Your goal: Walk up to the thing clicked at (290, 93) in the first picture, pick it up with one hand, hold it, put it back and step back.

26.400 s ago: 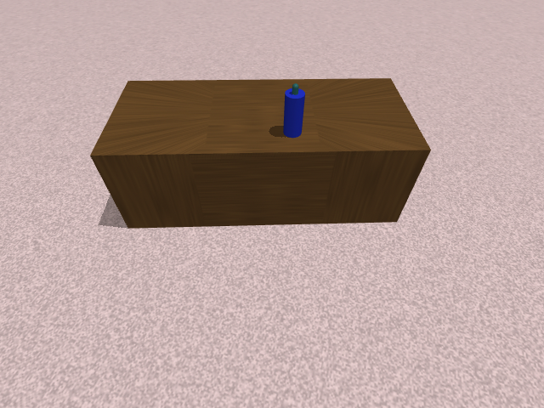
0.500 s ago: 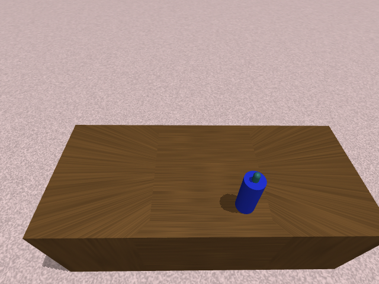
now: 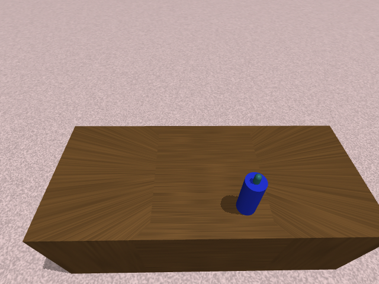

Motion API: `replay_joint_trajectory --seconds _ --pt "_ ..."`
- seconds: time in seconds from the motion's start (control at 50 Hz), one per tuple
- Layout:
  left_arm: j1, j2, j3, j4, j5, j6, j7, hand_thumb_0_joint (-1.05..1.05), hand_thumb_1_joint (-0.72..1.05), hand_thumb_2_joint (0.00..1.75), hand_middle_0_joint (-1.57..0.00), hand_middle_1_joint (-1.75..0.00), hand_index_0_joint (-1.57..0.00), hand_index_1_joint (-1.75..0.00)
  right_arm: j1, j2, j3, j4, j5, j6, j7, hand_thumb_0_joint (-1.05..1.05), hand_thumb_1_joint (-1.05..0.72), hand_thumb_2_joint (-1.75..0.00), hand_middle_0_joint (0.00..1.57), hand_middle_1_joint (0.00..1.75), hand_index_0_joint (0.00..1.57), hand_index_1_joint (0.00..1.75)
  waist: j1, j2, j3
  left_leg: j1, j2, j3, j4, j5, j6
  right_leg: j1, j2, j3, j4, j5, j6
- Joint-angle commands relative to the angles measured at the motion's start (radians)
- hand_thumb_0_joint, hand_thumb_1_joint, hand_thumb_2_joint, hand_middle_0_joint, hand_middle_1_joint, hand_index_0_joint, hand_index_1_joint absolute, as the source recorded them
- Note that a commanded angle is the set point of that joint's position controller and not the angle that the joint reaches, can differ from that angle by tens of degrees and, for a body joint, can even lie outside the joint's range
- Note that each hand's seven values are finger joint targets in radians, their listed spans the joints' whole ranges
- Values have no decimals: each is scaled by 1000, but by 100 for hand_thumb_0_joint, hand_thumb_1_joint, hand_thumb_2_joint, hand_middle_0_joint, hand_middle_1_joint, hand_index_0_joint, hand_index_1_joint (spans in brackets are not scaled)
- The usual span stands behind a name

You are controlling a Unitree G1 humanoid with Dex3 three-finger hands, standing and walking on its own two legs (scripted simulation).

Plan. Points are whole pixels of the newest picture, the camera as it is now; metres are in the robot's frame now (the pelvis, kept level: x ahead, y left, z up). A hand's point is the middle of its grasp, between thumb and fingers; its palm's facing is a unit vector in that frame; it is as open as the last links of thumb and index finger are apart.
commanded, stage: stand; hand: right
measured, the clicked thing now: (251, 192) +0.46 -0.21 -0.23
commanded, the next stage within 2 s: step back in 0.66 s
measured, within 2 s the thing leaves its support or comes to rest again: neither
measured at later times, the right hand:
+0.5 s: hand out of the picture +0.06 -0.25 -0.16, palm faces -0.03 +0.94 -0.34, open 7.4 cm
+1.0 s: hand out of the picture +0.05 -0.28 -0.17, palm faces -0.02 +0.92 -0.39, open 7.4 cm
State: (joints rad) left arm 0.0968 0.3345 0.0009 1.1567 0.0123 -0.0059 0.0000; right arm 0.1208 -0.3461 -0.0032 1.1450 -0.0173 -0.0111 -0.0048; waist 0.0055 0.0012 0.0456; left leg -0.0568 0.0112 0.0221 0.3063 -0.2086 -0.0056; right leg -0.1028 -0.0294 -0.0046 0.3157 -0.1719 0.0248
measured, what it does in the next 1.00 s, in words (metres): lifts its left foot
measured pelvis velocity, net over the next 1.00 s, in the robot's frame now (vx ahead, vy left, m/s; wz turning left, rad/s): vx -0.06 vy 0.00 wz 0.00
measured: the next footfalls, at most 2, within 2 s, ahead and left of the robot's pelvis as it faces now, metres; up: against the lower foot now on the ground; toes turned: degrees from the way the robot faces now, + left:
left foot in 1.12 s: -0.10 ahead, +0.14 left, +0.00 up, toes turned -1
right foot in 1.54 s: -0.14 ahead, -0.05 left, +0.00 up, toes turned +0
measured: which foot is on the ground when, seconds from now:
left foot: down 0.00-0.92, up 0.94-1.00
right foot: down 0.00-1.00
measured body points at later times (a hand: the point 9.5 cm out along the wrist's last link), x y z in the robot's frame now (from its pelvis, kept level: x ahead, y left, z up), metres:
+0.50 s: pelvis +0.00 +0.00 +0.00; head +0.01 +0.00 +0.45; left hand +0.06 +0.30 -0.14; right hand +0.07 -0.30 -0.14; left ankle -0.02 +0.12 -0.75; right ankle +0.00 -0.13 -0.75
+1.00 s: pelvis -0.06 +0.00 -0.02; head +0.01 +0.00 +0.42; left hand +0.05 +0.32 -0.14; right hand +0.05 -0.32 -0.14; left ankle -0.07 +0.12 -0.71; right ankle +0.00 -0.13 -0.75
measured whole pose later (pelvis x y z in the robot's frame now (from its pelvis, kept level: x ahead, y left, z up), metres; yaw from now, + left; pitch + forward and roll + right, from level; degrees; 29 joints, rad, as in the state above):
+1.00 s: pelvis -0.06 +0.00 -0.02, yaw +0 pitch -2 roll +1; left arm 0.06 0.38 0.05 0.95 0.03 0.03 0.00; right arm 0.05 -0.42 -0.07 0.96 0.00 0.07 0.02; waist 0.01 -0.01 0.21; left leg -0.37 -0.05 -0.03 0.89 -0.49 0.05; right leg -0.34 -0.05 0.02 0.58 -0.21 0.00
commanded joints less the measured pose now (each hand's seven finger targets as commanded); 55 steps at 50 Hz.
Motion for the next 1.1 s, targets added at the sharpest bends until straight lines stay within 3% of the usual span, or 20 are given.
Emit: replay_joint_trajectory --seconds 0.0,0.08,0.2,0.28,0.4,0.48,0.54,0.62,0.64,0.72,0.8,0.84,0.88,0.9,0.92,0.96,1.0,1.04,1.06,1.08 --pt "-38 208 36 -54 -2 -20 14 0 90 90 -20 -30 -20 -30 -26 -205 -37 -48 3 -21 -15 0 -90 -90 20 30 20 30 -6 -6 -38 -43 124 -86 -52 156 21 19 -101 85 -42 148 -36" --pt "-32 209 37 -54 -2 -22 14 0 90 90 -20 -30 -20 -30 -30 -203 -38 -49 4 -20 -13 0 -90 -90 20 30 20 30 -5 -17 -39 -36 119 -87 -61 118 22 7 -99 82 -49 123 -35" --pt "-33 210 37 -60 -4 -25 13 0 90 90 -20 -30 -20 -30 -22 -206 -36 -51 5 -24 -12 0 -90 -90 20 30 20 30 -9 -3 -76 -20 126 -82 -42 215 23 43 -108 83 -30 217 -40" --pt "-25 208 38 -54 -3 -20 12 0 90 90 -20 -30 -20 -30 -29 -208 -35 -50 5 -22 -13 0 -90 -90 20 30 20 30 -3 5 -40 -37 120 -87 -57 137 21 14 -102 81 -43 146 -36" --pt "-17 206 35 -61 -3 -24 12 0 90 90 -20 -30 -20 -30 -29 -214 -38 -53 7 -24 -12 0 -90 -90 20 30 20 30 -3 0 -69 -12 126 -89 -39 203 23 23 -106 81 -37 193 -39" --pt "-17 209 36 -62 -6 -21 11 0 90 90 -20 -30 -20 -30 -22 -211 -35 -50 5 -22 -12 0 -90 -90 20 30 20 30 -3 12 -40 -39 121 -86 -52 156 20 13 -106 88 -45 164 -39" --pt "-9 209 34 -63 -3 -23 12 0 90 90 -20 -30 -20 -30 -29 -206 -35 -58 7 -24 -10 0 -90 -90 20 30 20 30 -1 -11 -71 -14 127 -91 -47 207 23 28 -105 75 -29 197 -41" --pt "-20 212 37 -64 -3 -22 12 0 90 90 -20 -30 -20 -30 -19 -211 -36 -56 7 -22 -10 0 -90 -90 20 30 20 30 -5 -12 -53 -34 120 -88 -54 171 23 26 -105 80 -39 175 -39" --pt "-25 282 81 -102 -21 -12 13 0 90 90 -20 -30 -20 -30 -59 -265 -64 -83 12 -3 -6 0 -90 -90 20 30 20 30 3 -22 60 -94 109 -102 49 323 57 -71 -84 92 51 333 -43" --pt "-12 252 85 -152 -23 0 20 0 90 90 -20 -30 -20 -30 -26 -257 -80 -129 23 15 -2 0 -90 -90 20 30 20 30 -15 9 -66 -85 131 -100 114 433 103 -36 -56 60 171 335 -71" --pt "-13 243 83 -198 -11 16 17 0 90 90 -20 -30 -20 -30 -48 -266 -98 -182 22 34 2 0 -90 -90 20 30 20 30 -14 33 -117 -133 129 -101 172 317 136 -56 -48 68 232 243 -88" --pt "13 265 93 -213 -7 18 16 0 90 90 -20 -30 -20 -30 -62 -247 -99 -207 24 43 3 0 -90 -90 20 30 20 30 5 1 -144 -136 77 -76 289 216 114 -77 -109 131 187 259 -138" --pt "1 324 109 -240 2 18 16 0 90 90 -20 -30 -20 -30 -47 -221 -96 -227 21 52 6 0 -90 -90 20 30 20 30 16 -133 -136 -194 -44 -14 498 4 60 -95 -257 296 70 336 -236" --pt "-34 353 119 -265 14 16 19 0 90 90 -20 -30 -20 -30 -24 -212 -98 -234 18 62 9 0 -90 -90 20 30 20 30 16 -224 -122 -248 -95 -26 665 -319 49 -114 -349 379 25 372 -305" --pt "-43 360 122 -281 26 12 20 0 90 90 -20 -30 -20 -30 4 -213 -98 -236 12 69 12 0 -90 -90 20 30 20 30 11 -205 -112 -241 -71 -90 742 -388 52 -165 -362 377 39 358 -325" --pt "-131 334 121 -322 27 19 22 0 90 90 -20 -30 -20 -30 74 -224 -106 -230 24 66 18 0 -90 -90 20 30 20 30 -38 -209 -100 -193 -44 -120 751 -361 66 -265 -309 268 70 269 -287" --pt "-143 303 110 -339 37 23 25 0 90 90 -20 -30 -20 -30 98 -230 -109 -231 35 60 18 0 -90 -90 20 30 20 30 -35 -210 -115 -222 -46 -78 663 -307 45 -208 -244 217 107 229 -240" --pt "-120 312 113 -354 37 29 29 0 90 90 -20 -30 -20 -30 127 -234 -110 -235 19 53 11 0 -90 -90 20 30 20 30 -28 -208 -136 -235 -26 -68 505 -274 40 -145 -238 222 183 267 -219" --pt "-119 307 110 -357 30 37 29 0 90 90 -20 -30 -20 -30 143 -226 -111 -227 10 47 8 0 -90 -90 20 30 20 30 -39 -188 -133 -210 -20 -51 343 -203 35 -129 -217 203 232 254 -195" --pt "-112 293 104 -359 15 47 25 0 90 90 -20 -30 -20 -30 149 -219 -112 -221 0 37 5 0 -90 -90 20 30 20 30 -47 -137 -115 -169 -33 -17 182 -65 30 -143 -172 168 292 214 -161"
